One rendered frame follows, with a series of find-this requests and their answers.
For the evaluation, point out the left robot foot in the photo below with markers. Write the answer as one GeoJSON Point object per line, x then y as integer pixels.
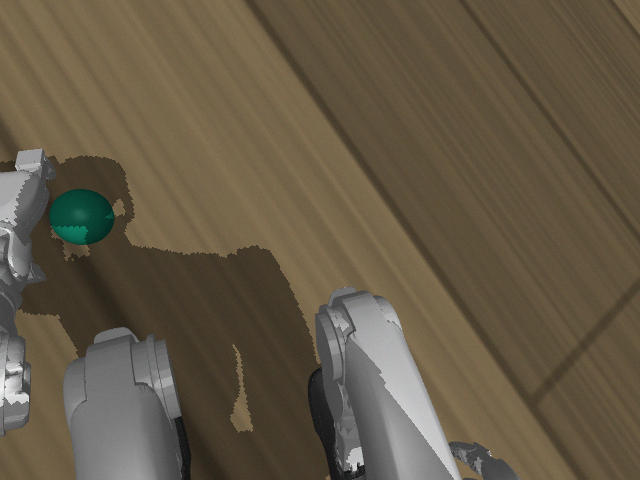
{"type": "Point", "coordinates": [184, 447]}

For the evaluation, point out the right robot hand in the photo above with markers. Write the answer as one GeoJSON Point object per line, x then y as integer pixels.
{"type": "Point", "coordinates": [480, 461]}

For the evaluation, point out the right robot foot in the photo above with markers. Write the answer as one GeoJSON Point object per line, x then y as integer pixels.
{"type": "Point", "coordinates": [324, 427]}

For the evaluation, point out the left robot arm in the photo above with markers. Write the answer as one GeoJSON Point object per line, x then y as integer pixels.
{"type": "Point", "coordinates": [15, 372]}

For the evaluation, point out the ball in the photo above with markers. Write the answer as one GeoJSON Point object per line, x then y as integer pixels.
{"type": "Point", "coordinates": [81, 216]}

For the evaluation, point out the left robot hand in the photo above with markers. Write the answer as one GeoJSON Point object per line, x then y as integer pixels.
{"type": "Point", "coordinates": [24, 196]}

